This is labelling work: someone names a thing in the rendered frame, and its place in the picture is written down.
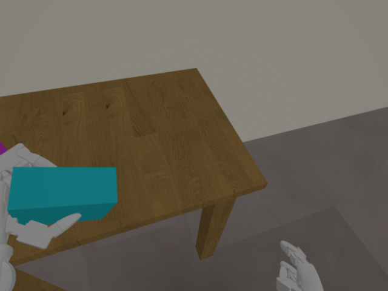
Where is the sponge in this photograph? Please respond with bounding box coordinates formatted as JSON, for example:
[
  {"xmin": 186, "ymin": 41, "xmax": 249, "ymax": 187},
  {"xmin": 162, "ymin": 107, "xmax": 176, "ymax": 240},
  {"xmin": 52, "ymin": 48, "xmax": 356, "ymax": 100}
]
[{"xmin": 7, "ymin": 167, "xmax": 118, "ymax": 225}]

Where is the table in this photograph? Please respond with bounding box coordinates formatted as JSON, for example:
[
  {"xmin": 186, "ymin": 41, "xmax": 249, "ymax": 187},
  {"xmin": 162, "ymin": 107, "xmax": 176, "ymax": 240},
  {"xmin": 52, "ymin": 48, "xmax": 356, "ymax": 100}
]
[{"xmin": 0, "ymin": 68, "xmax": 268, "ymax": 291}]

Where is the robot right hand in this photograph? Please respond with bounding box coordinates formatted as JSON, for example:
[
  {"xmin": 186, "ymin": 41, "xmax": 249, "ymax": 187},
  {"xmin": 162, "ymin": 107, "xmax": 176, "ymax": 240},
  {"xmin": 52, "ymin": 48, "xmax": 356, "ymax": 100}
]
[{"xmin": 276, "ymin": 241, "xmax": 324, "ymax": 291}]

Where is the robot left hand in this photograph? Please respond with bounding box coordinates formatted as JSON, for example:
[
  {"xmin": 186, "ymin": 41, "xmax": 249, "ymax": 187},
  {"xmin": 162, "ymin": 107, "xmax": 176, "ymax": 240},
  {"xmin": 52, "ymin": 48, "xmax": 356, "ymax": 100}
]
[{"xmin": 0, "ymin": 143, "xmax": 82, "ymax": 249}]

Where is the robot left forearm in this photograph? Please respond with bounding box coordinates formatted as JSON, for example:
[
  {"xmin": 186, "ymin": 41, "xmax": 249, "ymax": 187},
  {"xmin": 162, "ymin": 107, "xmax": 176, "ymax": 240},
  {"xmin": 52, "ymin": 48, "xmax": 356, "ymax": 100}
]
[{"xmin": 0, "ymin": 244, "xmax": 16, "ymax": 291}]

